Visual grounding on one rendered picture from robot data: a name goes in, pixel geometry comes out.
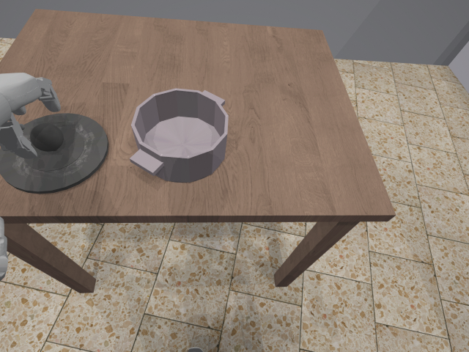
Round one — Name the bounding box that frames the robot left hand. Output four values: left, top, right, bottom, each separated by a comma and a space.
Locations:
0, 73, 61, 159

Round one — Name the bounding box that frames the knob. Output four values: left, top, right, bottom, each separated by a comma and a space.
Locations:
30, 123, 64, 152

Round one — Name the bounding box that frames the pot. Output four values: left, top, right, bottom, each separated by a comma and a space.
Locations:
130, 88, 229, 183

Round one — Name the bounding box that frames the table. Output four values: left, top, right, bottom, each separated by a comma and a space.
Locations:
0, 9, 396, 293

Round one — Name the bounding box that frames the lid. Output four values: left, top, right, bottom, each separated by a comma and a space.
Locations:
0, 113, 108, 194

